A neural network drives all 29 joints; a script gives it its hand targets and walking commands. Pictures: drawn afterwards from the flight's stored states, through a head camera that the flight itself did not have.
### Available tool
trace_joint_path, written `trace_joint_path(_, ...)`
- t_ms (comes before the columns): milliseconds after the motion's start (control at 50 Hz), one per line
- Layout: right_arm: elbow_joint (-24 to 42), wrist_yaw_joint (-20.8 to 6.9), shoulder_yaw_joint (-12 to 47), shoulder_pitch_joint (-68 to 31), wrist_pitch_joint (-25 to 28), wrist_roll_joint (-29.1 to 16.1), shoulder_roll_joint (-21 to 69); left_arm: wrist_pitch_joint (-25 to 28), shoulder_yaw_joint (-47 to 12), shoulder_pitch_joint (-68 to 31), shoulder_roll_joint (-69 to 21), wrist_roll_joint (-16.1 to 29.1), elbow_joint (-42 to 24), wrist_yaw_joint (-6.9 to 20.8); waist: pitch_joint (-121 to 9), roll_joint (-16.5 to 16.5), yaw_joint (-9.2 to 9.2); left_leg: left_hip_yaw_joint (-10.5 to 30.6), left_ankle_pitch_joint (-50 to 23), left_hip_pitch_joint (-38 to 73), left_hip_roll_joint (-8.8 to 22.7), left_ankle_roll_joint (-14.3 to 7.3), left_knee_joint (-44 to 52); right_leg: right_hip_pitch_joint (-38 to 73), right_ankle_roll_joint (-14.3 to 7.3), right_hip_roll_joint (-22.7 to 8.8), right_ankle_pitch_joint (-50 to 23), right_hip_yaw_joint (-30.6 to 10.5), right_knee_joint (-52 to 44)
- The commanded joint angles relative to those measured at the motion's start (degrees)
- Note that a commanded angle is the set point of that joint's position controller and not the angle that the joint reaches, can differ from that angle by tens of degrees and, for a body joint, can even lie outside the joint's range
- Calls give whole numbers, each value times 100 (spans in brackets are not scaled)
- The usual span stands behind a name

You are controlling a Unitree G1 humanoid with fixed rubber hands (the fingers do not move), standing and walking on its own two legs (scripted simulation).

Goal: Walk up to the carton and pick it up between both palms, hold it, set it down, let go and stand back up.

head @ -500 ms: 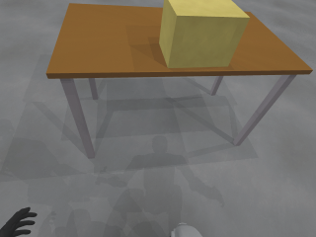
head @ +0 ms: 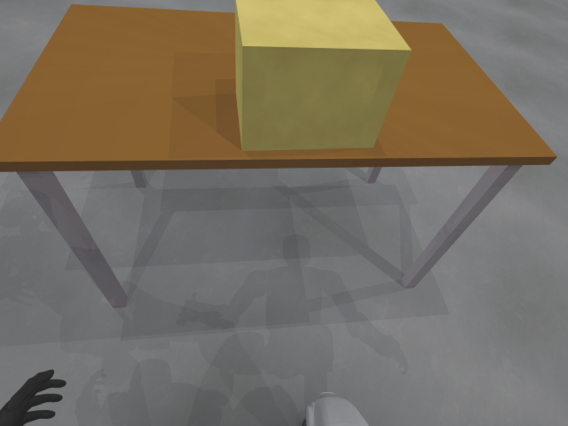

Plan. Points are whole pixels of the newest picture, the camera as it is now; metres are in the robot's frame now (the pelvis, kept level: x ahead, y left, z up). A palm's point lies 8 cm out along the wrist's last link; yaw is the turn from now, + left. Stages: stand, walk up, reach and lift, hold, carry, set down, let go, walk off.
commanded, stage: walk up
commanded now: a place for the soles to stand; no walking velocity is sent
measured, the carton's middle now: (308, 75) +0.72 -0.07 +0.10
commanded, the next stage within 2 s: none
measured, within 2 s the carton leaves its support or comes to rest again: neither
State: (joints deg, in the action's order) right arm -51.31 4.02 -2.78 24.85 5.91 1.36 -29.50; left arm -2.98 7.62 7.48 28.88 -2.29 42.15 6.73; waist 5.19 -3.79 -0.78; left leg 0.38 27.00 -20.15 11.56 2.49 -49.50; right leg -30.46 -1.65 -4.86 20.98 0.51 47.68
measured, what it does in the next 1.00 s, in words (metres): steps to the right: left foot, then right foot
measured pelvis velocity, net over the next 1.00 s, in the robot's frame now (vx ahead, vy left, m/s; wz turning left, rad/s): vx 0.18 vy -0.27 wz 0.09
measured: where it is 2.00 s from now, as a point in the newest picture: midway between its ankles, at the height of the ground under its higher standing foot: (308, 410)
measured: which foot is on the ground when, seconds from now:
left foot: down 0.00-0.00, up 0.02-0.20, down 0.22-0.58, up 0.60-0.82, down 0.84-1.00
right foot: down 0.00-0.24, up 0.26-0.56, down 0.58-1.00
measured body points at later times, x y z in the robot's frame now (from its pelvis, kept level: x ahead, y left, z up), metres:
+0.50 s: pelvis +0.10 -0.15 +0.01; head +0.13 -0.11 +0.46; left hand +0.21 +0.20 -0.11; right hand +0.12 -0.52 -0.04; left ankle +0.13 +0.03 -0.69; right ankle +0.18 -0.33 -0.65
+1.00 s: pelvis +0.18 -0.27 +0.01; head +0.21 -0.26 +0.46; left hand +0.23 +0.05 -0.11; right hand +0.33 -0.57 -0.10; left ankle +0.22 -0.16 -0.69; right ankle +0.19 -0.37 -0.69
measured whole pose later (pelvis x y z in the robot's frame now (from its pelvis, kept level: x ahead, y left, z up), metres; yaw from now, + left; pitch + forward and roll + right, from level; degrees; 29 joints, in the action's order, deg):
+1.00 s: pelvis +0.18 -0.27 +0.01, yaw +5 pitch -2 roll -1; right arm -52.7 0.7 -0.2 9.0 3.0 0.1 -23.0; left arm 1.9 1.9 9.9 22.8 0.5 53.7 -0.5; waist 5.6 0.3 2.0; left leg -1.2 17.6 -25.4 1.1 -1.9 -47.4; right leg -20.0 -2.5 -0.5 24.4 6.6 46.1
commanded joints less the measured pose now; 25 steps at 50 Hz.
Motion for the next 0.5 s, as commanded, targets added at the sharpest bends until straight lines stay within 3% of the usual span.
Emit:
trace_joint_path(0, 684, 141, -185, -629, 71, -16, -662, 154, 603, 2034, 1493, -59, 44, -224, -745, -2056, 1473, -105, 633, -3093, -1020, -621, -2571, 3033, -365, -610, 1483, -1681, -1935)
trace_joint_path(20, 717, 226, -306, -647, -8, -155, -1016, 157, 567, 1372, 1804, 51, -323, -249, -942, -1303, 989, 368, 655, -3038, -991, -643, -3022, 2264, -777, -1617, 2482, -3710, -3187)
trace_joint_path(40, 504, 249, -309, -454, -4, -120, -1216, 213, 543, 773, 1734, 125, -408, -311, -498, -352, 461, 390, 410, -2840, -742, -557, -2903, 1755, -1110, -1646, 2938, -3771, -3099)
trace_joint_path(60, 248, 201, -335, -409, -12, -106, -1393, 231, 526, 582, 1653, 128, -471, -322, -248, -412, 435, 135, 148, -2494, -515, -537, -2395, 1454, -946, -1493, 2906, -3026, -2990)
trace_joint_path(80, 15, 164, -326, -22, 40, -144, -1485, 231, 441, 102, 1454, 99, -541, -325, -82, -679, 70, -98, 30, -2088, -483, -445, -1910, 976, -1344, -1222, 2303, -2421, -2676)
trace_joint_path(100, -147, 143, -317, 164, 75, -112, -1361, 224, 345, 15, 1135, 60, -552, -285, -126, -669, 37, -284, 267, -1663, -545, -434, -1404, 911, -1349, -956, 1514, -1998, -2479)
trace_joint_path(140, -290, 64, -327, 349, 89, -172, -1161, 253, 261, 338, 1120, -44, -466, -260, -449, -958, 138, -546, 496, -947, -767, -519, -430, 841, -1435, -926, 316, -1735, -2341)
trace_joint_path(160, -293, 68, -370, 504, 112, -174, -1113, 223, 238, 258, 1062, -23, -542, -241, -420, -1128, 85, -635, 71, -598, -734, -553, -299, 761, -1268, -931, 5, -1501, -2202)
trace_joint_path(180, -243, 109, -352, 589, 138, -143, -1013, 178, 169, 100, 929, -17, -577, -230, -317, -860, -63, -659, -310, -90, -819, -605, 665, 473, -1281, -811, -199, -1416, -2021)
trace_joint_path(200, -361, 147, -450, 993, 198, -95, -1068, 120, 106, -196, 763, -19, -728, -228, -330, -152, -351, -536, -1002, 1026, -716, -679, 1554, -335, -1055, -522, -36, -767, -1144)
trace_joint_path(220, -341, 187, -589, 1262, 249, -2, -1440, 86, 10, -74, 436, -13, -791, -243, -422, 617, -555, 618, -613, 1782, -259, -824, 2226, -1272, -609, -63, 668, -326, 274)
trace_joint_path(240, 69, 245, -768, 1192, 265, 42, -2280, 77, -41, -123, 370, -65, -1051, -244, -810, 1733, -583, 4526, 1443, 1890, 1883, -1760, 3514, -2294, -141, 361, 1322, -228, 1480)
trace_joint_path(260, 173, 257, -722, 673, 273, -80, -2246, -3, 190, -84, 1062, -149, -881, -306, -409, 137, -322, 4105, 773, 1395, 1976, -1951, 3235, -2126, 18, -27, 1132, -981, 2075)
trace_joint_path(280, 303, 247, -719, 411, 270, -95, -2185, 26, 195, 72, 954, -74, -738, -268, -375, 345, -125, 3611, 383, 1301, 1781, -1964, 2905, -2091, 82, -35, 906, -1033, 2231)
trace_joint_path(300, 239, 244, -627, 309, 300, -69, -1820, 48, 195, 85, 921, -48, -612, -274, -95, 307, -139, 2889, 0, 867, 1354, -1687, 2786, -1954, 163, -201, 368, -1032, 2157)
trace_joint_path(320, 313, 229, -564, 153, 308, -72, -1728, 61, 208, 350, 866, -98, -499, -244, -79, 834, 139, 2247, -547, 1026, 1049, -1502, 2618, -1970, 86, -151, 50, -989, 2082)
trace_joint_path(340, 397, 205, -526, 124, 313, -148, -1484, 98, 202, 587, 890, -8, -329, -239, -489, 567, 79, 1681, -1557, 830, 813, -1396, 2317, -1309, 182, -51, 6, -664, 1980)
trace_joint_path(360, 396, 168, -576, 121, 295, -69, -1737, 67, 235, 526, 869, -74, -291, -173, -590, 910, 112, 1451, -2039, 761, 785, -1505, 2097, -1287, 222, -64, 165, -496, 2049)
trace_joint_path(380, 347, 134, -564, 143, 280, -96, -1633, 59, 262, 654, 889, -84, -350, -181, -530, 699, 102, 1284, -1649, 689, 755, -1463, 2086, -1179, 225, -95, 93, -533, 1965)
trace_joint_path(400, 435, 119, -591, 127, 247, -67, -1640, 29, 265, 564, 851, -24, -413, -145, -593, 1231, 16, 966, -1489, 713, 512, -1404, 1986, -1068, 277, 16, 341, -246, 1695)
trace_joint_path(420, 424, 117, -596, 72, 246, -13, -1716, -2, 180, 183, 725, -10, -518, -117, -79, 1397, -56, 988, -1420, 293, 627, -1476, 2037, -1299, 210, -200, 285, -273, 1504)
trace_joint_path(440, 433, 112, -656, 169, 223, -12, -1922, -41, 213, 102, 702, -24, -596, -79, -195, 1565, -99, 1042, -662, 188, 597, -1439, 2167, -1117, 174, -134, 277, -122, 1425)
trace_joint_path(460, 473, 127, -633, 34, 230, 0, -1879, -27, 248, 54, 751, -24, -597, -52, -138, 1626, -15, 1012, -420, -26, 718, -1403, 2132, -859, 127, -308, 81, -297, 1111)
trace_joint_path(480, 560, 91, -630, -193, 177, 22, -1999, -43, 254, 187, 927, -21, -417, -38, -338, 1639, 61, 978, 492, -304, 543, -1422, 2125, -519, 123, -81, 443, 100, 1208)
